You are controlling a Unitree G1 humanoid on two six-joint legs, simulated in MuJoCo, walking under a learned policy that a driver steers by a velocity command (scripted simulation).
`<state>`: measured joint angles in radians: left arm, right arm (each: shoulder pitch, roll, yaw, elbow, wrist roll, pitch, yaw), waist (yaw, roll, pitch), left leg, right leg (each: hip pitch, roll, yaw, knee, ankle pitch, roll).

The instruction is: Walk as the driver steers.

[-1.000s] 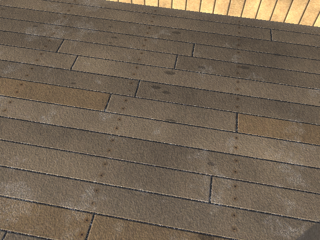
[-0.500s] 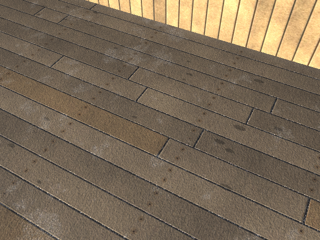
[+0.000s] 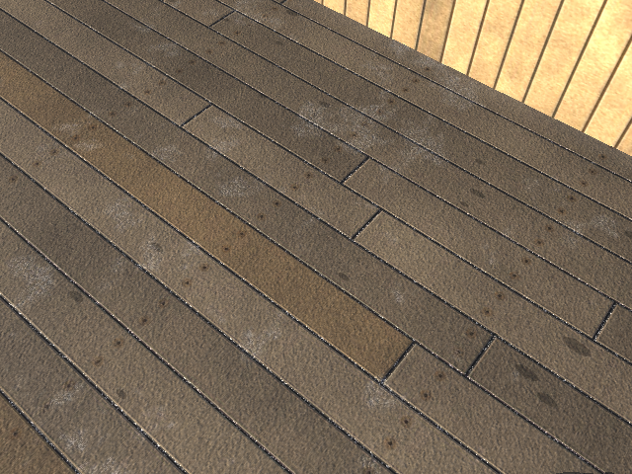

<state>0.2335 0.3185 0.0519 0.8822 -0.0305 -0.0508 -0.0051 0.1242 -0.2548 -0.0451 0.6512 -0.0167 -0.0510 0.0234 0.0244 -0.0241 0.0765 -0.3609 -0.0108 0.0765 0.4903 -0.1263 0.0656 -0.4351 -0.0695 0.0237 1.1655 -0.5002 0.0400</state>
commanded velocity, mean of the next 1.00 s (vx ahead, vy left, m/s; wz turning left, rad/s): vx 0.05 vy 0.00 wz -0.49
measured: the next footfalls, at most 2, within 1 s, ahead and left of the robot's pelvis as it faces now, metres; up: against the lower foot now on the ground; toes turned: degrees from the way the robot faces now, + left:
right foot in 0.32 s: +0.16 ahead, -0.15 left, +0.00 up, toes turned -15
left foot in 0.78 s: +0.22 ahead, +0.07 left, +0.00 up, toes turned -31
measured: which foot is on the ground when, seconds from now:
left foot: down 0.00-0.32, up 0.34-0.76, down 0.78-1.00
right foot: up 0.00-0.30, down 0.32-0.78, up 0.80-1.00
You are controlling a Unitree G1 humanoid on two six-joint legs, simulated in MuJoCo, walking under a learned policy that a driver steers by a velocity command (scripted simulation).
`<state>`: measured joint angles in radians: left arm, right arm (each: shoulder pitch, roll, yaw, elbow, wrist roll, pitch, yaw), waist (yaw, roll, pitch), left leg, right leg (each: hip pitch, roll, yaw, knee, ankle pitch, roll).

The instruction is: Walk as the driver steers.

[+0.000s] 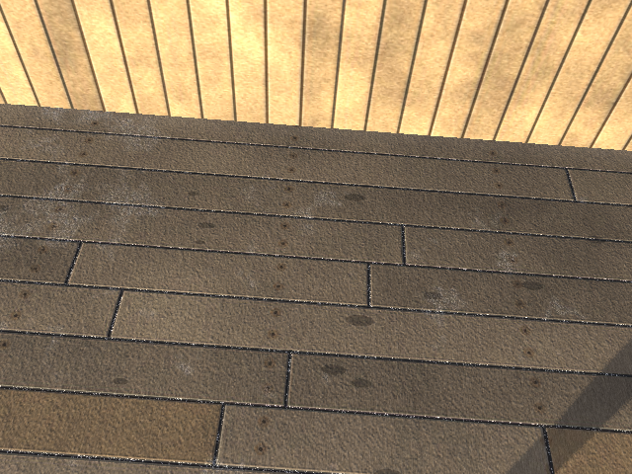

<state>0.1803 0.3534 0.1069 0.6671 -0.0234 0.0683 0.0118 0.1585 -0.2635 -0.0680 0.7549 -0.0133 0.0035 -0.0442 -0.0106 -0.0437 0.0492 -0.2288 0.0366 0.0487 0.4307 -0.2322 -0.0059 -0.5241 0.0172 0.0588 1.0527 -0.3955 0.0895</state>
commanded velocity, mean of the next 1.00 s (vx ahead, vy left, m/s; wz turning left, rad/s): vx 0.10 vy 0.00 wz -0.30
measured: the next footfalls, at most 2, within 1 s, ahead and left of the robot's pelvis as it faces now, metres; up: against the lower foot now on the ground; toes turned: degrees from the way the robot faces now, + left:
right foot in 0.18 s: +0.03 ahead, -0.15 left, +0.00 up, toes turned -8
left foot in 0.62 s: +0.09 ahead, +0.08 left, +0.00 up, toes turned -16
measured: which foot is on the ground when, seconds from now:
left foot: down 0.00-0.18, up 0.20-0.60, down 0.62-0.88, up 0.90-1.00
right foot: up 0.00-0.16, down 0.18-1.00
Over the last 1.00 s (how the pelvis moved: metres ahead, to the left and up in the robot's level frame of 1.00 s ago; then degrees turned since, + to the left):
0.13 -0.01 0.01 -34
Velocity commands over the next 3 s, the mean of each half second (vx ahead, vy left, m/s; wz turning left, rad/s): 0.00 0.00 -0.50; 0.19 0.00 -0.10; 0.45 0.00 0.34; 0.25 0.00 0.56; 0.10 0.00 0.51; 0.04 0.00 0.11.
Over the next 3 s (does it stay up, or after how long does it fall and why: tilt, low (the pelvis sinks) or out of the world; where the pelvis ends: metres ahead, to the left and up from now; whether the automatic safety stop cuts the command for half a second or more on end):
stays up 0.67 -0.05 -0.01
